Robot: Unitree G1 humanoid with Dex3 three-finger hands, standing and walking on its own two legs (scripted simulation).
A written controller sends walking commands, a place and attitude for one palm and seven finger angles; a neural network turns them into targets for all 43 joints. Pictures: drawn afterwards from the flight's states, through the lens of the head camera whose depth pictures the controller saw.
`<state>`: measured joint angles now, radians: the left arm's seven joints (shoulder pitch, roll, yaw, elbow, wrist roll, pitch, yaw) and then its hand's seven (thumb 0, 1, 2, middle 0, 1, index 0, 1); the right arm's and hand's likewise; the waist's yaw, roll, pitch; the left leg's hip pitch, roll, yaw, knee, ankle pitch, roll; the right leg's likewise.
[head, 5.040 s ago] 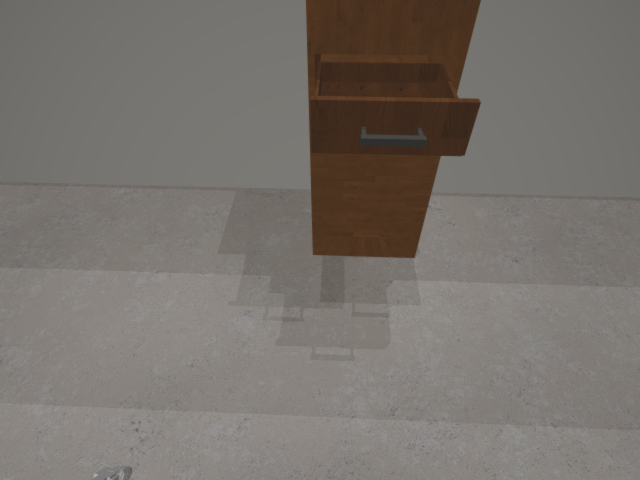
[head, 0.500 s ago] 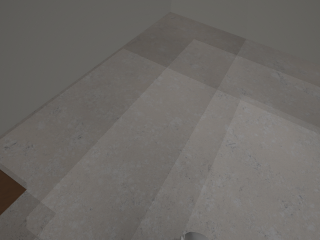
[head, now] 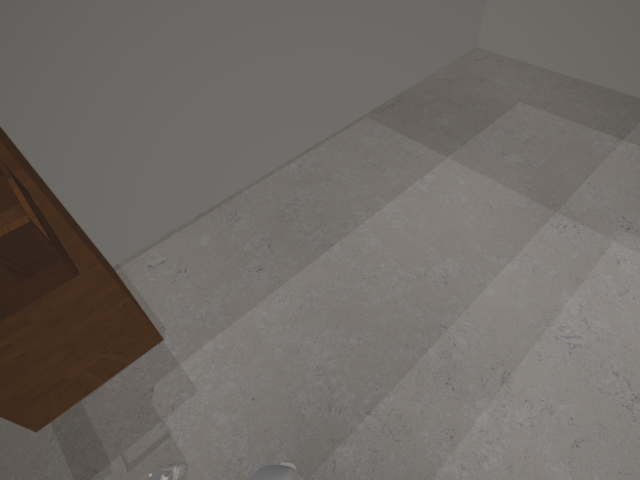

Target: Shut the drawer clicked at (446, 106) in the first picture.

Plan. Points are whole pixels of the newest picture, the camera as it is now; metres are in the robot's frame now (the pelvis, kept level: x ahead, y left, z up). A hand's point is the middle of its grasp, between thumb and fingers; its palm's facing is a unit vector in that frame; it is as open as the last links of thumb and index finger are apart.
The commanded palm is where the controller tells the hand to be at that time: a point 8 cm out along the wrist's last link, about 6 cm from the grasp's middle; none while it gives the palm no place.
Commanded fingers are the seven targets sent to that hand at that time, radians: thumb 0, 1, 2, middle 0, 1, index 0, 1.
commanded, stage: turn to face it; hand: left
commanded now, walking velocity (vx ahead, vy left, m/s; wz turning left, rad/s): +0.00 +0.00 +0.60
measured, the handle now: out of the picture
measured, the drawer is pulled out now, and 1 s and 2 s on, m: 0.27 0.27 0.27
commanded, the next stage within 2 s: take the last steps up to it in 1.16 s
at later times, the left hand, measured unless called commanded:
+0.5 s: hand out of the picture -0.06 +0.25 -0.19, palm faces +0.37 -0.90 -0.25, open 7.3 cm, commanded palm none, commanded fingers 0.00 0.90 0.90 -0.20 -0.30 -0.20 -0.30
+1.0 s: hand out of the picture +0.00 +0.23 -0.13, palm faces +0.54 -0.79 -0.29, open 7.3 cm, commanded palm none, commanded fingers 0.00 0.90 0.90 -0.20 -0.30 -0.20 -0.30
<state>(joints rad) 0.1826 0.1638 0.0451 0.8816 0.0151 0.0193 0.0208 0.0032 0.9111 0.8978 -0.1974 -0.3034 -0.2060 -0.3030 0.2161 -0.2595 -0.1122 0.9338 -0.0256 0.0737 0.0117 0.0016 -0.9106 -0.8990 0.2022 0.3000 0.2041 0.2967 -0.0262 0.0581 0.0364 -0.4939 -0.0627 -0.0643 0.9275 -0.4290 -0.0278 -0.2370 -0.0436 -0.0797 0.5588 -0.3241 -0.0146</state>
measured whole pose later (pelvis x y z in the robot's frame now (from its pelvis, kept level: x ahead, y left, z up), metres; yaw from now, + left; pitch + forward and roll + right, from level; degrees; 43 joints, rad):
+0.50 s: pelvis -0.01 +0.04 -0.01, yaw +18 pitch +0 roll +0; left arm 0.28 0.27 0.08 0.95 0.02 0.07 0.02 0.01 0.91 0.90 -0.20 -0.30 -0.20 -0.30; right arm 0.10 -0.21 -0.05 0.88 -0.02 0.02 0.02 0.00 -0.91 -0.90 0.20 0.30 0.20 0.30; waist 0.04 -0.07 0.09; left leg -0.29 0.00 0.08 0.62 -0.34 0.05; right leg -0.40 -0.15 -0.12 1.06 -0.53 0.08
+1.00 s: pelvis +0.00 +0.00 +0.00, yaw +35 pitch -1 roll +1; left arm 0.16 0.18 0.03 0.85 0.01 0.01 0.02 0.00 0.91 0.90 -0.20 -0.30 -0.21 -0.30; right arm 0.27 -0.26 -0.10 0.95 -0.02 0.08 0.01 0.00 -0.91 -0.90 0.20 0.30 0.20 0.30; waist -0.05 0.07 0.05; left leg -0.46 -0.07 -0.07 1.03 -0.45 -0.03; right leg -0.24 -0.05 -0.08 0.56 -0.30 -0.01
